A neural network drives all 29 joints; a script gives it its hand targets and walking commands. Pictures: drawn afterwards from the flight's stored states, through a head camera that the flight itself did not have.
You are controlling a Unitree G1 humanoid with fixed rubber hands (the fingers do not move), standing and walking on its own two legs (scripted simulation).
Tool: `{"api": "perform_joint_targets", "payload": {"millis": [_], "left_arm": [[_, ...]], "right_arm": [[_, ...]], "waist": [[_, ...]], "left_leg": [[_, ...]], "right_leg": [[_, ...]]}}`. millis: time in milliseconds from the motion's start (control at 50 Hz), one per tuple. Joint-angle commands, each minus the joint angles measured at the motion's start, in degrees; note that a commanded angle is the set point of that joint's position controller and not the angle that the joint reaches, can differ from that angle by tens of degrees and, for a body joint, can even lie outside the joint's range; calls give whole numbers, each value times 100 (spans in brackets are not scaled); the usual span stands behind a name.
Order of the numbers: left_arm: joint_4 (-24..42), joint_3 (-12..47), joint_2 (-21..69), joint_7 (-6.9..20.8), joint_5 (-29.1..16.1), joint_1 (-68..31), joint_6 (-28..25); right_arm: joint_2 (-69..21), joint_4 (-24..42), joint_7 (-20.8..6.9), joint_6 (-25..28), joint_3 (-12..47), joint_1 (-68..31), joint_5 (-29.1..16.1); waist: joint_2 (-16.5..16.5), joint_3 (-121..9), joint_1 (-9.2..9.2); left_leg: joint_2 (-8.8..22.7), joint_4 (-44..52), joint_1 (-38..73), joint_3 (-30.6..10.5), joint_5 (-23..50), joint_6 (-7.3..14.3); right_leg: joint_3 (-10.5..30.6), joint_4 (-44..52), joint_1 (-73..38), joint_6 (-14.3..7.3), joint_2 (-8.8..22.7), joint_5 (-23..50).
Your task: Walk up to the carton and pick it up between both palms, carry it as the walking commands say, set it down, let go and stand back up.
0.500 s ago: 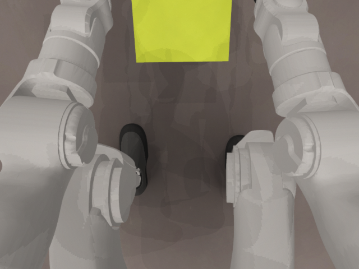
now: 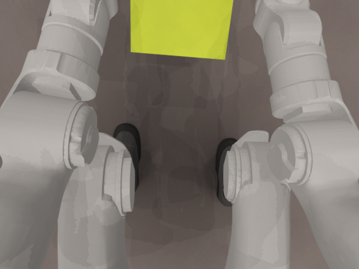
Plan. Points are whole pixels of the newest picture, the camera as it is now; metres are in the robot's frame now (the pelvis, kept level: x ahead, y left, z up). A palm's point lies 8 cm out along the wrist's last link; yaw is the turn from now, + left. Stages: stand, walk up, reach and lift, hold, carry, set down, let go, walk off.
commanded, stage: reach and lift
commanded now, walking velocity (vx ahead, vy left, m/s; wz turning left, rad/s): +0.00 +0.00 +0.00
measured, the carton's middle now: out of the picture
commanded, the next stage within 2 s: none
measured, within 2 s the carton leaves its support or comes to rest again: neither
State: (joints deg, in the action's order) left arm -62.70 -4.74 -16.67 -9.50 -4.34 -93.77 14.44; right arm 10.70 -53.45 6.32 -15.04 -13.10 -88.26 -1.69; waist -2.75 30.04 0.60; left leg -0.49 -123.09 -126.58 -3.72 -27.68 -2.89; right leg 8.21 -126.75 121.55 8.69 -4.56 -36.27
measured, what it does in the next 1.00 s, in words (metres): stands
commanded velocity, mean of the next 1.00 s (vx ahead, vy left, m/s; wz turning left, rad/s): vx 0.00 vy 0.00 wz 0.00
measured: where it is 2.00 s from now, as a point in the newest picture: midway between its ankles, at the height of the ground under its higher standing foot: (179, 176)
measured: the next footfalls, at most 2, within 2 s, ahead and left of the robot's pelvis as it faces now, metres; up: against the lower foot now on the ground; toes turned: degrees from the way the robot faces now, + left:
none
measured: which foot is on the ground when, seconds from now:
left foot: down 0.00-1.00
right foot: down 0.00-1.00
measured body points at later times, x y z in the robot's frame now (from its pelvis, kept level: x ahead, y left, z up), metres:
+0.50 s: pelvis -0.01 +0.00 +0.01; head +0.34 +0.01 +0.27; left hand +0.57 +0.13 -0.12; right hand +0.56 -0.10 -0.12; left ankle +0.14 +0.14 -0.34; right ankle +0.11 -0.16 -0.34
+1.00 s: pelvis -0.02 -0.01 +0.04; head +0.31 +0.01 +0.33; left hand +0.55 +0.13 -0.05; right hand +0.54 -0.10 -0.05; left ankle +0.14 +0.14 -0.34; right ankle +0.11 -0.16 -0.34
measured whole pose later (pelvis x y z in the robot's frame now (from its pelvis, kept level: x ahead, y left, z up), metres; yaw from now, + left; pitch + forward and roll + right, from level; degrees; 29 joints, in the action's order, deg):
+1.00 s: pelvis -0.02 -0.01 +0.04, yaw +1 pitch +20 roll +1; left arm -51.4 -13.7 -9.2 -18.4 1.1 -85.9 24.0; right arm 3.3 -42.1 12.1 -25.0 -18.1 -80.7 3.1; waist -2.8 30.1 -0.1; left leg -1.1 -117.5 -110.4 -3.7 -27.2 -4.2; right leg 8.3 -122.1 106.5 7.7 -4.6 -35.6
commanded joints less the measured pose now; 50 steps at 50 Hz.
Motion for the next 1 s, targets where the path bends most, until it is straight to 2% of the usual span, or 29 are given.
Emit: {"api": "perform_joint_targets", "payload": {"millis": [0,80,120,180,220,280,300,320,340,360,380,420,460,520,560,580,620,640,680,740,820,840,860,880,900,920,940,960,980], "left_arm": [[2264,1293,7158,1589,-502,-3177,-123],[2707,1378,7414,1757,-833,-3953,-147],[2692,1494,7477,1789,-742,-3702,-39],[2511,1302,7400,1739,-725,-3725,-11],[2305,1372,7508,1812,-746,-3756,-7],[3077,1526,7584,1662,-772,-3705,51],[2422,1363,7291,1680,-645,-3629,77],[3096,1512,7499,1651,-850,-3597,70],[3371,1688,7614,1648,-938,-3709,121],[2999,1508,7543,1630,-768,-3744,134],[2216,1236,7580,1671,-491,-2936,279],[2597,1301,7385,1660,-554,-3366,265],[1973,954,7561,1734,-259,-3268,344],[2527,1006,7395,1734,-190,-3800,313],[3187,1484,7518,1743,-551,-3960,352],[2839,1020,6973,1733,-166,-4118,332],[3109,1117,7120,1724,-287,-4170,365],[3253,1476,7386,1748,-511,-4170,418],[3275,1593,7529,1730,-563,-3890,557],[3331,1547,7253,1673,-566,-4195,694],[2435,1159,7478,1781,-279,-3572,785],[2531,1155,7650,1751,-286,-3696,733],[2145,943,7445,1807,-34,-3331,779],[2469,1167,7581,1769,-168,-3516,793],[2546,925,7430,1732,9,-3555,761],[2184,889,7570,1769,76,-3449,804],[2469,1058,7612,1763,101,-3252,815],[2347,1216,7903,1781,-19,-3314,832],[2777,1393,7990,1763,-271,-3330,834]], "right_arm": [[-6751,1932,-1383,151,1817,-3827,-690],[-7181,1484,-1309,-29,1492,-3475,-281],[-6881,1739,-1297,-20,1492,-3619,-187],[-7149,1937,-1257,-103,1723,-3754,-278],[-7044,1473,-1267,-109,1374,-3387,26],[-7216,2634,-1263,-171,1910,-3805,-384],[-7061,2148,-1240,-154,1807,-3866,-398],[-7299,2437,-1242,-239,2054,-3612,-458],[-7457,2791,-1233,-300,2225,-3825,-600],[-7322,2276,-1184,-323,1954,-3820,-354],[-7054,2829,-1169,-227,2210,-4440,-638],[-7483,2491,-1195,-323,2253,-4282,-728],[-7359,1920,-1157,-377,1709,-3834,-221],[-7824,1641,-1202,-512,1678,-3464,-183],[-7545,2374,-1150,-540,1885,-3675,-265],[-7792,1480,-1137,-653,1676,-3343,-175],[-7798,1947,-1151,-669,2028,-3595,-326],[-7619,2332,-1118,-671,2195,-3608,-236],[-7799,3058,-1060,-687,2483,-4053,-505],[-7683,2492,-992,-842,2419,-4143,-570],[-7793,2133,-1025,-857,1965,-3868,-142],[-7744,2063,-1025,-829,1812,-3714,1],[-7841,1915,-1105,-805,1800,-3726,-91],[-7849,2417,-1082,-813,2058,-3850,-313],[-8042,2218,-1135,-863,2043,-3983,-315],[-7904,1902,-1119,-862,1711,-3526,-83],[-8137,2162,-1081,-885,2002,-3342,-207],[-7805,2080,-1099,-840,1927,-3359,-103],[-7956,2910,-1097,-796,2391,-4027,-457]], "waist": [[581,-12228,-243],[428,-12321,219],[826,-12683,312],[437,-12665,17],[631,-12178,337],[546,-13966,-97],[683,-13128,-165],[383,-13957,36],[443,-14556,-108],[321,-13893,65],[403,-13544,-418],[99,-13293,-475],[81,-12348,-145],[201,-12399,-289],[360,-13702,206],[312,-12639,-215],[176,-13113,-329],[169,-13992,-62],[151,-14657,-186],[204,-13971,-305],[-56,-13143,-52],[210,-12999,-59],[114,-12710,-279],[434,-13211,-282],[164,-13049,-515],[304,-12868,-279],[295,-13457,-487],[451,-13172,-136],[323,-14181,-287]], "left_leg": [[-772,753,6657,1018,2711,79],[-858,772,5978,1078,2268,53],[-824,800,6471,1119,2577,-30],[-867,820,6287,1174,2451,67],[-847,897,5807,1158,2013,12],[-909,934,7002,1169,2732,5],[-867,889,6388,1203,2437,10],[-902,928,7115,1133,2746,27],[-924,942,7152,1199,2893,40],[-945,956,6841,1190,2557,36],[-955,954,6535,1285,2382,112],[-897,1064,6272,1229,2121,194],[-891,1250,5673,1247,1316,148],[-903,1443,5499,1311,1114,203],[-926,1326,6354,1307,1750,138],[-883,1414,5628,1323,1173,231],[-930,1405,5807,1412,1312,236],[-937,1425,6215,1352,1610,166],[-981,1494,6853,1333,1835,207],[-960,1565,6506,1258,1544,197],[-959,1824,5963,1219,950,247],[-986,1779,5915,1268,877,176],[-955,1868,5668,1301,727,243],[-973,1883,6139,1323,933,255],[-939,1977,6118,1342,923,258],[-1010,1952,6120,1341,859,236],[-1039,1918,6380,1320,1183,226],[-990,2018,6245,1204,1064,179],[-1023,1966,6772,1175,1598,226]], "right_leg": [[-1891,1090,-3124,-526,-613,2247],[-1763,1291,-3687,-633,-588,2222],[-1879,1329,-3537,-600,-599,2340],[-1773,1372,-3747,-619,-602,2241],[-1757,1490,-3437,-680,-523,1955],[-1809,1368,-4264,-613,-632,2565],[-1739,1444,-3843,-579,-593,2251],[-1863,1414,-4503,-540,-569,2595],[-1757,1458,-4754,-561,-586,2794],[-1731,1632,-4540,-545,-544,2445],[-1642,1598,-4483,-538,-602,2269],[-1588,1698,-4354,-517,-581,2085],[-1676,1851,-4284,-509,-515,1550],[-1615,1990,-4254,-489,-598,1416],[-1608,2111,-4956,-478,-599,2047],[-1495,2086,-4320,-460,-605,1503],[-1384,2223,-5034,-462,-608,1711],[-1527,2097,-5411,-490,-573,2045],[-1531,2139,-5838,-437,-631,2142],[-1364,2195,-5559,-477,-554,1914],[-1528,2396,-5190,-455,-571,1461],[-1385,2435,-4963,-553,-581,1372],[-1456,2562,-5078,-456,-552,1292],[-1371,2551,-5194,-490,-593,1443],[-1410,2586,-5117,-426,-619,1375],[-1427,2625,-5056,-491,-647,1325],[-1363,2570,-5391,-474,-666,1614],[-1484,2552,-5014,-530,-664,1550],[-1386,2625,-5593,-510,-650,1932]]}}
